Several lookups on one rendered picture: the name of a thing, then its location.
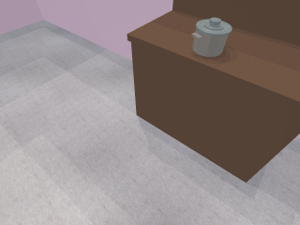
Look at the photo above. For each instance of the table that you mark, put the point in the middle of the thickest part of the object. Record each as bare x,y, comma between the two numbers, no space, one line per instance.
238,109

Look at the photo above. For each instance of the knob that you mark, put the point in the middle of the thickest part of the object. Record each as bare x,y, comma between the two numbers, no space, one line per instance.
215,21

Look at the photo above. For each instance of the lid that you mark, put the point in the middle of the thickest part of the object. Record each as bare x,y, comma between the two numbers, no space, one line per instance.
207,28

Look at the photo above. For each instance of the pot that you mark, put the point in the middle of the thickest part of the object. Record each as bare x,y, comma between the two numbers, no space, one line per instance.
207,45

